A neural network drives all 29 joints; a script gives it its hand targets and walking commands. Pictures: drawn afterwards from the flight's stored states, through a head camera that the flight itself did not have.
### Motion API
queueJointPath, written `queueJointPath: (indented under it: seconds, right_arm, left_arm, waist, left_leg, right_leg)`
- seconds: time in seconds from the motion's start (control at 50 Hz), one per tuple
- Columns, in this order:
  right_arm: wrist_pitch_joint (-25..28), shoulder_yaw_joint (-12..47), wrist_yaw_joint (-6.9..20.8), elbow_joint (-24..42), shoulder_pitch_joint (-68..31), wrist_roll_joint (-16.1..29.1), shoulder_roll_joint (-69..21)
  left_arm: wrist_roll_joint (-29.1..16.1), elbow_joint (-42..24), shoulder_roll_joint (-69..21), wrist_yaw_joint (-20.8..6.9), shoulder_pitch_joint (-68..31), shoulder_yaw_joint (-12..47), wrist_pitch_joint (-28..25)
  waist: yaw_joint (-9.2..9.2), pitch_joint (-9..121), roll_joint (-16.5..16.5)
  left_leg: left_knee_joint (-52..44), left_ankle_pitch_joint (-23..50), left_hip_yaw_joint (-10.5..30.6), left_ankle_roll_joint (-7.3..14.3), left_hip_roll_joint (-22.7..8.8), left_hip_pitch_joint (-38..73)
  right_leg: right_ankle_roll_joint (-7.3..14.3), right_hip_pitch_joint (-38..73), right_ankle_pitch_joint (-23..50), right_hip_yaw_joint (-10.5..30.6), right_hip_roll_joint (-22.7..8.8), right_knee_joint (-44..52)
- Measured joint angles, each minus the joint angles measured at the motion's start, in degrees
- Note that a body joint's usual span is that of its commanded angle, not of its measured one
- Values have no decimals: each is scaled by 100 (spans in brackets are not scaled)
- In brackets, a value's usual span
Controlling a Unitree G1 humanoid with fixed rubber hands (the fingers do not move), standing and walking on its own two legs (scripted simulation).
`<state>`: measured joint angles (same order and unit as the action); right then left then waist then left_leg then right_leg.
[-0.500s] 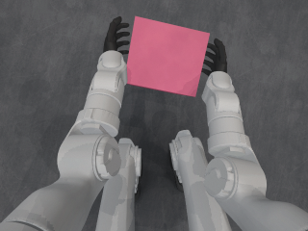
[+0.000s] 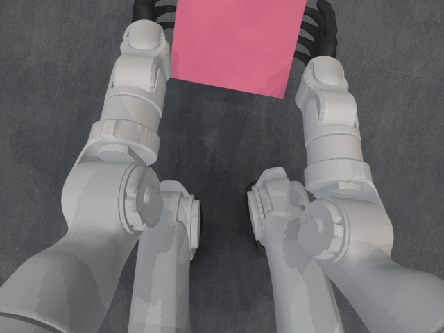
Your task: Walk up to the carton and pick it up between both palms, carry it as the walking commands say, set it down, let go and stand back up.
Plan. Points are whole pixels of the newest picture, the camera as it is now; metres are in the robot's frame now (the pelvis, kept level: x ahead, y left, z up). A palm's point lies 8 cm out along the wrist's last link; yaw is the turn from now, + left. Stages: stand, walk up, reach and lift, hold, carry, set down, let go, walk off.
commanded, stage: set down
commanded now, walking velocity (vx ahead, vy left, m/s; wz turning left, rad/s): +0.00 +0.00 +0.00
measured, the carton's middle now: (230, 46) +0.55 -0.05 -0.23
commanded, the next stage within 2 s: none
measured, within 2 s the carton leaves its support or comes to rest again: rests again in 1.00 s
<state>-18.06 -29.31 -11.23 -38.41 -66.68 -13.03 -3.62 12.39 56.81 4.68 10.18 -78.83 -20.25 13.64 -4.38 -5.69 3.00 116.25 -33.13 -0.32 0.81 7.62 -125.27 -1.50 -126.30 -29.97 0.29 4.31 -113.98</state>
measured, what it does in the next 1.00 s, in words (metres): stands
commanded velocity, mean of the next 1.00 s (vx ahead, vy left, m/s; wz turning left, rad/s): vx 0.00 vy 0.00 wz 0.00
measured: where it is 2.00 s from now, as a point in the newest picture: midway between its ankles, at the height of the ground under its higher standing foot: (226, 239)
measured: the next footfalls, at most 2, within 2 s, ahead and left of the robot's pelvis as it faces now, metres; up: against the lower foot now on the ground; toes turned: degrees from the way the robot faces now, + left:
none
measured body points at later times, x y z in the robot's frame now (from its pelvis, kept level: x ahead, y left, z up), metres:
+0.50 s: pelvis +0.00 +0.00 -0.04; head +0.35 -0.01 +0.23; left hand +0.57 +0.06 -0.19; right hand +0.51 -0.19 -0.19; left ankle +0.10 +0.10 -0.39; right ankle +0.12 -0.12 -0.39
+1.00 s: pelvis +0.00 +0.01 -0.04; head +0.35 +0.00 +0.24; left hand +0.57 +0.08 -0.19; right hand +0.51 -0.18 -0.20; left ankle +0.10 +0.10 -0.39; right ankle +0.12 -0.12 -0.39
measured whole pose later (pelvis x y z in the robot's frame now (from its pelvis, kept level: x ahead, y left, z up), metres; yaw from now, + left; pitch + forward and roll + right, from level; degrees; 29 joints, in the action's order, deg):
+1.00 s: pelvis +0.00 +0.01 -0.04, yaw -1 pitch +41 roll -3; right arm -15.7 -29.1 -5.5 -47.4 -73.1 -11.2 1.3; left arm 9.8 64.9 10.1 8.3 -85.1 -16.9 12.2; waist -5.7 -11.0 2.6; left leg 124.5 -34.5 -0.4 1.4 8.4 -130.9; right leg -2.5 -130.8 -31.8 -0.6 4.3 -121.3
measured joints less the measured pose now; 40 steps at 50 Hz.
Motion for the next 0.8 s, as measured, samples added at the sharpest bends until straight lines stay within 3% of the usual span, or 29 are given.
queueJointPath:
  seconds: [0.14, 0.26, 0.4, 0.52, 0.8]
  right_arm:
    - [14, 101, 9, 11, -328, 144, 173]
    - [-3, 334, 137, -472, -944, 329, 510]
    - [0, 583, 145, -551, -1034, 778, 871]
    - [95, 419, 91, -808, -833, 676, 703]
    - [160, 201, 385, -935, -642, 329, 517]
  left_arm:
    - [-207, 33, 194, -27, -334, 182, -22]
    - [-446, 56, 497, -30, -538, 385, 0]
    - [-541, -27, 455, -58, -721, 514, -6]
    - [-402, 370, 424, -89, -622, 385, -49]
    - [-326, 720, 528, -123, -547, 439, -82]
  waist:
    - [13, -534, 28]
    - [-193, -1082, -74]
    - [-152, -1502, -173]
    - [-176, -979, -173]
    - [-122, -509, -88]
  left_leg:
    - [294, -19, -15, -11, 22, -142]
    - [550, -73, -52, 9, 10, -130]
    - [800, -164, -82, 43, -41, 18]
    - [852, -122, -47, 6, 24, -295]
    - [800, -103, 0, 0, 68, -549]
  right_leg:
    - [-3, -130, -26, -27, -14, -289]
    - [-28, -117, -67, -24, 14, -532]
    - [-76, 16, -116, -17, 94, -749]
    - [-40, -271, -119, -60, 33, -816]
    - [-49, -480, -134, -90, -2, -742]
